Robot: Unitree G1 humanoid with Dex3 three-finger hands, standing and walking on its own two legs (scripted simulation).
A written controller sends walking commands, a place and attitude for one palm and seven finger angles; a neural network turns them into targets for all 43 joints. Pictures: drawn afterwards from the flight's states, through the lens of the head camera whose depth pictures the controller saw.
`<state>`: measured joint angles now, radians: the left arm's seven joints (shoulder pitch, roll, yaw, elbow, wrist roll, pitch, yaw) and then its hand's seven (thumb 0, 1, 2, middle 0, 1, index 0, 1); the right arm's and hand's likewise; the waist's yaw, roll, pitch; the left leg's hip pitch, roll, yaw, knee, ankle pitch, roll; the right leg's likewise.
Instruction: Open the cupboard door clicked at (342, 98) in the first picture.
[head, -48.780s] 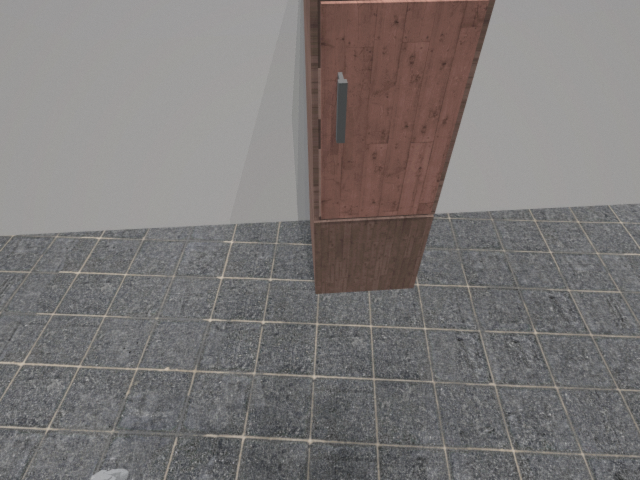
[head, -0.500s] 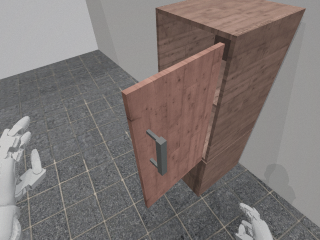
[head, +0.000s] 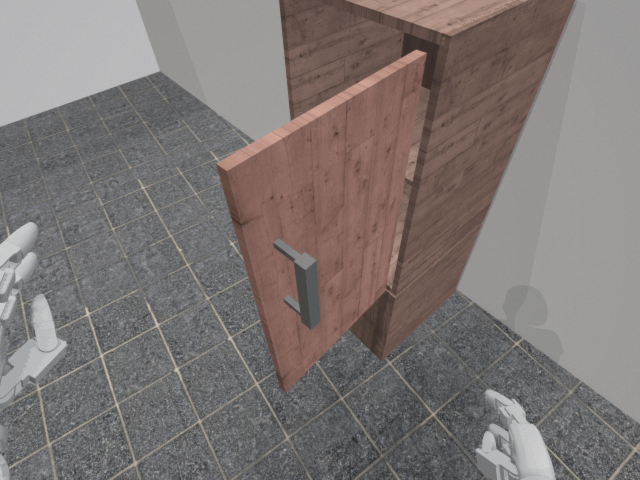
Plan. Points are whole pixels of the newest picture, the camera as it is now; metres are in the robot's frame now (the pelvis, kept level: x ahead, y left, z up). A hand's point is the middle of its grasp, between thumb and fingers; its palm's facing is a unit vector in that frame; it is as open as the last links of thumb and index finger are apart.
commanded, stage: step back with the hand held close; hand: left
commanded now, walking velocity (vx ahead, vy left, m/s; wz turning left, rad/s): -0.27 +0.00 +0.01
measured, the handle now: (297, 285) +0.36 +0.06 +0.03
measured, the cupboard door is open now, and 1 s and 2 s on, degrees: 95 95 95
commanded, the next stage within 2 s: stop stepping back and stand still in 0.90 s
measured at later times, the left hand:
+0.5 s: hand out of the picture +0.13 +0.28 +0.16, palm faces +0.46 -0.76 -0.45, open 7.4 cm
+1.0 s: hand out of the picture +0.07 +0.25 +0.15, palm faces +0.28 -0.84 -0.47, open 7.4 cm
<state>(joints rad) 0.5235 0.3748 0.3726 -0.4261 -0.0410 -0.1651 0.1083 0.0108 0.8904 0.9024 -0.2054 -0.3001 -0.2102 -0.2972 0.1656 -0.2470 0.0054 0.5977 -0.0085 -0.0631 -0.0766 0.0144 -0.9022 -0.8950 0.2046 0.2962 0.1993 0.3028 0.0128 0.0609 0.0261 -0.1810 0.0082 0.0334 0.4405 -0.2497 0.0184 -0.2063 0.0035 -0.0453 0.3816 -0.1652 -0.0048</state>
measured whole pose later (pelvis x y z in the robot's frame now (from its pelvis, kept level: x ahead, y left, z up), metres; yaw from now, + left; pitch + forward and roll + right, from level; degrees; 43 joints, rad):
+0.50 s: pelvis -0.07 +0.02 -0.02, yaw +0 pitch -1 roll -1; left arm 0.51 0.38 0.43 -0.53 0.00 -0.23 0.15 0.01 0.89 0.90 -0.21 -0.30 -0.21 -0.30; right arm 0.22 -0.21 0.01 0.57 -0.01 -0.09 -0.07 0.01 -0.90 -0.89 0.21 0.30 0.20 0.30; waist 0.01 -0.01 0.05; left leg -0.40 -0.02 0.04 0.69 -0.31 0.05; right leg -0.40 -0.02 -0.03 0.58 -0.16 0.01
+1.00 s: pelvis -0.16 +0.01 -0.01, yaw -2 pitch +2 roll -3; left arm 0.51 0.46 0.39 -0.54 -0.06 -0.22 0.12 0.01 0.89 0.90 -0.21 -0.30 -0.21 -0.30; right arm 0.08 -0.19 0.02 0.63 -0.01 -0.11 -0.06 0.01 -0.90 -0.89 0.21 0.30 0.20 0.30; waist 0.00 0.02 0.06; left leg -0.48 0.06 0.05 0.43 0.01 0.03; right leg -0.14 0.06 0.00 0.46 -0.34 0.00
